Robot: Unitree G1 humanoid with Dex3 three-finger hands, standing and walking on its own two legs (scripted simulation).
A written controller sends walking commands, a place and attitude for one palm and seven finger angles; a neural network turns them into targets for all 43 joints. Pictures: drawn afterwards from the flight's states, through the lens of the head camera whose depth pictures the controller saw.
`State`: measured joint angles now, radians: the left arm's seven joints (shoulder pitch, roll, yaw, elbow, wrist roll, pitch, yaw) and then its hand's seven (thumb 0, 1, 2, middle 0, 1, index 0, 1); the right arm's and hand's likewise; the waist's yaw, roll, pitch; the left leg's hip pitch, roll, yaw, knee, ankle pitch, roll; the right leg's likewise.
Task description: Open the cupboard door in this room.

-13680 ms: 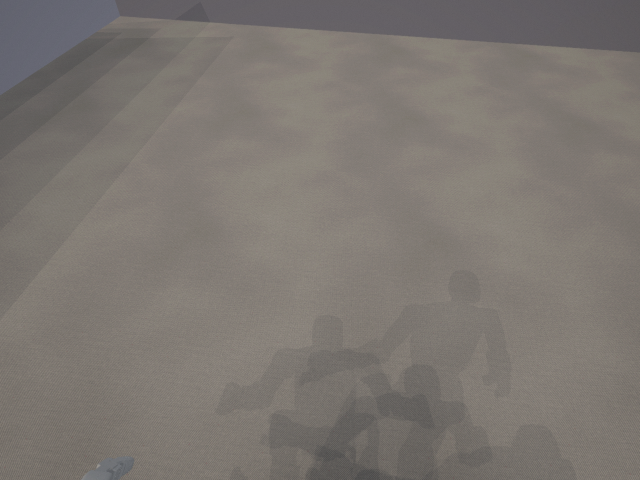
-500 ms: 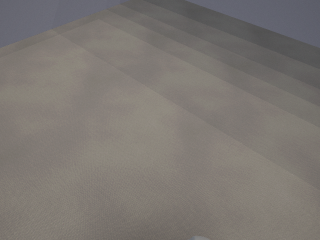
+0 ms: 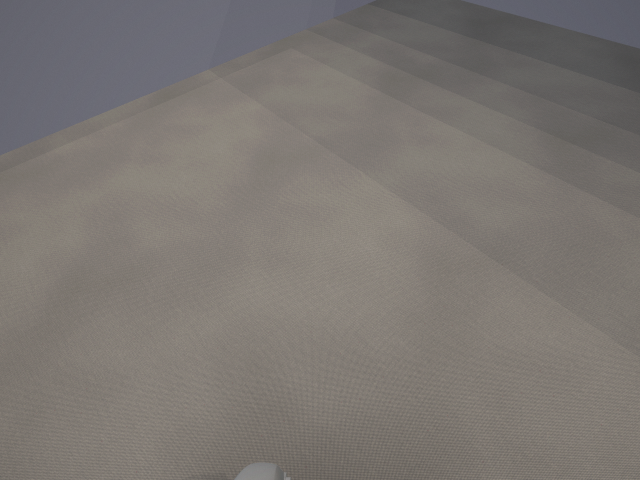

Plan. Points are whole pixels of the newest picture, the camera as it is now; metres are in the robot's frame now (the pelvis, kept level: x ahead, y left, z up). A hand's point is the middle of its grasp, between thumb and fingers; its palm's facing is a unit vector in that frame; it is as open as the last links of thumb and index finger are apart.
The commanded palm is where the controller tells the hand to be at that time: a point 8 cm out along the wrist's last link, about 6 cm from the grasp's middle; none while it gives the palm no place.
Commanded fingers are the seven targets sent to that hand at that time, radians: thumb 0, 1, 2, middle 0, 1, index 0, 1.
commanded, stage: turn or walk to find it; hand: left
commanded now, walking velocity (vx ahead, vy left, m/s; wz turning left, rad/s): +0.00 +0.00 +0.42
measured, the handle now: out of the picture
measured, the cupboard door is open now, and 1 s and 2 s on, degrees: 0 0 0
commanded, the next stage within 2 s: none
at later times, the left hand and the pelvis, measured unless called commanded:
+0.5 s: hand out of the picture -0.03 +0.27 -0.17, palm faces +0.26 -0.94 -0.24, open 7.4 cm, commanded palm none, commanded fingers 0.00 0.90 0.90 -0.20 -0.30 -0.20 -0.30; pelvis -0.03 +0.05 +0.00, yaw +12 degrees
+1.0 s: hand out of the picture -0.04 +0.19 -0.15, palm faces +0.41 -0.87 -0.27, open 7.4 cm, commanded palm none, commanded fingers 0.00 0.90 0.90 -0.20 -0.30 -0.20 -0.30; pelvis -0.04 -0.01 +0.00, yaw +25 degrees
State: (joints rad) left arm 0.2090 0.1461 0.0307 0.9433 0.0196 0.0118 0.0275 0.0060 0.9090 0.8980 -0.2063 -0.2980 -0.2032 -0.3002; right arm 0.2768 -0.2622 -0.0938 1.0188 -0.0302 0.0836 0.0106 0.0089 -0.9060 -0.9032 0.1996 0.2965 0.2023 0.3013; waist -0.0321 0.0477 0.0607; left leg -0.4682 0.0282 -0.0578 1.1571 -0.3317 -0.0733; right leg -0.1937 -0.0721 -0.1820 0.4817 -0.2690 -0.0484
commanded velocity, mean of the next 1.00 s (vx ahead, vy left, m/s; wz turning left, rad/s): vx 0.00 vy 0.00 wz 0.42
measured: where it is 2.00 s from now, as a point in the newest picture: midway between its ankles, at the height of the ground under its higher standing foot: outside the picture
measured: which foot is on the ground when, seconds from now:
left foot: up 0.00-0.22, down 0.24-0.74, up 0.76-1.00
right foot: down 0.00-0.26, up 0.28-0.72, down 0.74-1.00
